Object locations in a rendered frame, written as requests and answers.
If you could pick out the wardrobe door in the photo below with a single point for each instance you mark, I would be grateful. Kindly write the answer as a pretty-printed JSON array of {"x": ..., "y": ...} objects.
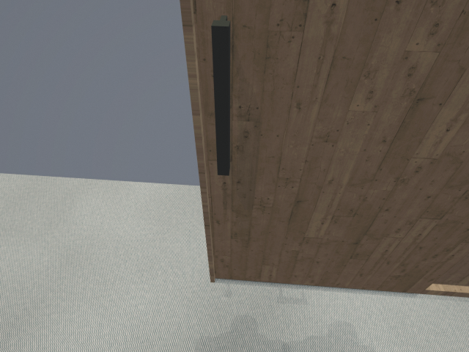
[
  {"x": 349, "y": 141},
  {"x": 457, "y": 275}
]

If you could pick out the handle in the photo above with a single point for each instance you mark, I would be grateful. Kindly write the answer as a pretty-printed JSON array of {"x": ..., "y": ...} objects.
[{"x": 221, "y": 78}]

